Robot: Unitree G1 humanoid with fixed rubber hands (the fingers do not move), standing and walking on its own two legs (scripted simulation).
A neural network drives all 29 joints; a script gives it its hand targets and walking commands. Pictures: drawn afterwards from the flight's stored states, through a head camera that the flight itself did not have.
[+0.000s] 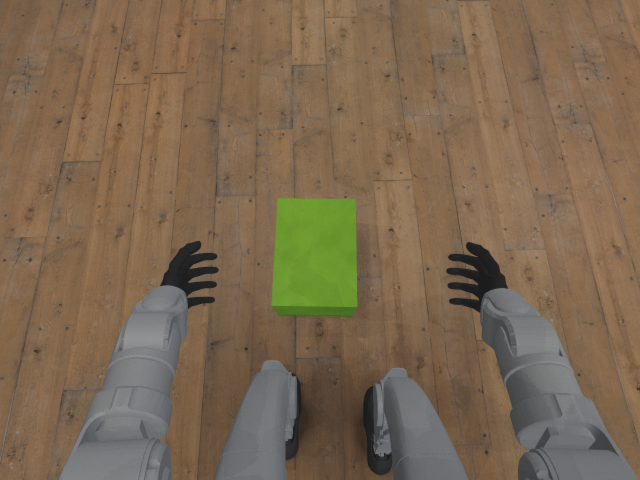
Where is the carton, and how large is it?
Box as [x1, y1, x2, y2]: [271, 198, 356, 316]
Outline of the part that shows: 278,198 271,305 278,314 285,315 351,316 356,308 355,199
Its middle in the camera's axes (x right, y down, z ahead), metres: -0.01 +0.05 +1.07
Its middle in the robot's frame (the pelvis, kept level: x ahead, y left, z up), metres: +0.52 +0.04 -0.61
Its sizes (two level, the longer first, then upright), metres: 0.286 0.208 0.167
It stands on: the floor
